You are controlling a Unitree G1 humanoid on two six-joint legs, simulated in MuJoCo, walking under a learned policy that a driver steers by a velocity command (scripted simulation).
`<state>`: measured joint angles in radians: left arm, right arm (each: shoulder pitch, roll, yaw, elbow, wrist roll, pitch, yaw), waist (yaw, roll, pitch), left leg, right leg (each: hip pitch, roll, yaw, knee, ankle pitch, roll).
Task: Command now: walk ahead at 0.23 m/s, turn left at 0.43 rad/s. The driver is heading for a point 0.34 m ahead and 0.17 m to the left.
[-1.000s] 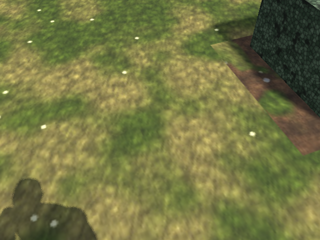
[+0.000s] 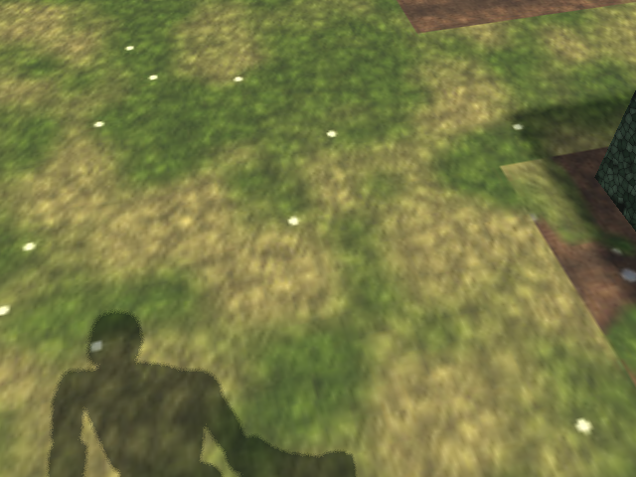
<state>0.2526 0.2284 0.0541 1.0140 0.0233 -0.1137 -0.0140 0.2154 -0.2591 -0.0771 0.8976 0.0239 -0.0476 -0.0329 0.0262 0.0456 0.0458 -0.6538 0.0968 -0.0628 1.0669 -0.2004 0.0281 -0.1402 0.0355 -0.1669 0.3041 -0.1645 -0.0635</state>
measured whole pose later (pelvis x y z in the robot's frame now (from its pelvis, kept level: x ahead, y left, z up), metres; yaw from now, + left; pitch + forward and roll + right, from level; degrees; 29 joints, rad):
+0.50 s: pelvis +0.13 +0.03 -0.01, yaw +16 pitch +4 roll -2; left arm 0.05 0.29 0.06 0.84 0.00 0.00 0.05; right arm 0.18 -0.28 -0.09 0.68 0.00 0.00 -0.02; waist -0.02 -0.01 0.05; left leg -0.41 -0.09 -0.07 0.45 -0.09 0.08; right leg -0.55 -0.02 0.10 0.94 -0.37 0.06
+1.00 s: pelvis +0.17 +0.00 -0.01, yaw +21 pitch +1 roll +0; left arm 0.17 0.23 0.04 0.88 0.00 -0.02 0.01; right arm 0.18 -0.27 -0.06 0.72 0.01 0.04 -0.03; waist 0.02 0.02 0.02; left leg -0.21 0.01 -0.06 0.47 -0.26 -0.04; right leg -0.26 -0.01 0.01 0.51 -0.27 0.00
